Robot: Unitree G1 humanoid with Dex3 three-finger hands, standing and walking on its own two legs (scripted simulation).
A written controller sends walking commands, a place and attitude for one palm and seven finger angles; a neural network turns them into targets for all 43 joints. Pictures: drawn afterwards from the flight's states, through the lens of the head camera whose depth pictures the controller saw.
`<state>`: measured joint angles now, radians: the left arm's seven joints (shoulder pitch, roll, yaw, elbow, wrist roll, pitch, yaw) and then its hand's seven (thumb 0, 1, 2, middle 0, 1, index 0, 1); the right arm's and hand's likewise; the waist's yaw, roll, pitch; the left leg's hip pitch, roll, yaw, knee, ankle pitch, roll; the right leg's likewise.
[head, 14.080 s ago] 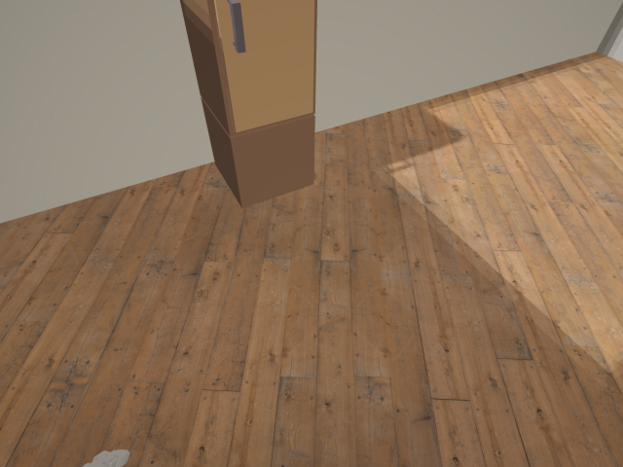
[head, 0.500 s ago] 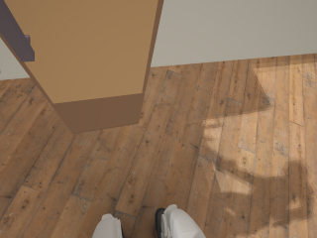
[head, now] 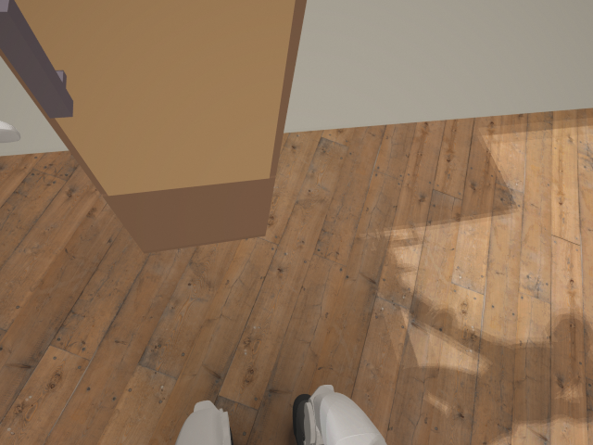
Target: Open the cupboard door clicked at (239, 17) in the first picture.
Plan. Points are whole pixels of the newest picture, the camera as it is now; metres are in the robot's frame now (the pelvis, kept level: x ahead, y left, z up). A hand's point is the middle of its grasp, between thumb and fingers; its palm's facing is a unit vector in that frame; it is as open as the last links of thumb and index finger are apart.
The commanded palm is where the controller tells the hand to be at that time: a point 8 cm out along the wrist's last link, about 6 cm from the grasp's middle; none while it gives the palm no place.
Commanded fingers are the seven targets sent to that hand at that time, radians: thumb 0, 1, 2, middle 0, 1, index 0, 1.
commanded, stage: move the hooked fingers beside the handle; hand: left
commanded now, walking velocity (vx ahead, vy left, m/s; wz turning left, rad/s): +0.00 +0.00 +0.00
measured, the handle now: (34, 50) +0.58 +0.26 +0.10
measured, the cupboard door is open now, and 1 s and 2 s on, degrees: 0 0 0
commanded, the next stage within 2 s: slide the fingers in behind the handle in 0.14 s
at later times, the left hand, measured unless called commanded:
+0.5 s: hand out of the picture +0.52 +0.30 +0.11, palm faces +0.08 -1.00 +0.00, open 14.0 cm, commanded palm +0.50 +0.33 +0.10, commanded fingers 0.00 -0.50 0.30 -0.30 -1.20 -0.30 -1.20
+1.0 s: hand (22, 82) +0.53 +0.26 +0.10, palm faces +0.08 -1.00 -0.01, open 14.0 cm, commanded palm +0.51 +0.30 +0.10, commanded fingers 0.00 -0.50 0.30 -0.30 -1.20 -0.30 -1.20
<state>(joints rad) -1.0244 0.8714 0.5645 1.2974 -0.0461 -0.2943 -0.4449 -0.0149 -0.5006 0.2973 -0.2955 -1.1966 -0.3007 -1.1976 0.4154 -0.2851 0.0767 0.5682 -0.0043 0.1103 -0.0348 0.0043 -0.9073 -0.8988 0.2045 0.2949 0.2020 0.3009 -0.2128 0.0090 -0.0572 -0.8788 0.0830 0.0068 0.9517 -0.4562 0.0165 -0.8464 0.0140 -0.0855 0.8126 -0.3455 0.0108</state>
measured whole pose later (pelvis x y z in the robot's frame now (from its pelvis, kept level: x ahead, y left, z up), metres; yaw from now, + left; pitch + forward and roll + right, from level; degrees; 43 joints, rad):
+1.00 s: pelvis +0.00 +0.01 +0.00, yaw +0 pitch +22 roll -4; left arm -0.99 0.72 0.50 1.24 -0.06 -0.30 -0.34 -0.01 -0.50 0.30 -0.30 -1.20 -0.30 -1.20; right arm 0.44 -0.27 0.06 0.59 -0.02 0.10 -0.01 0.01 -0.91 -0.90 0.20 0.29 0.20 0.30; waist -0.21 0.02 -0.08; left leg -0.86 0.07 0.02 0.94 -0.46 0.02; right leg -0.84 0.01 -0.07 0.81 -0.35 0.02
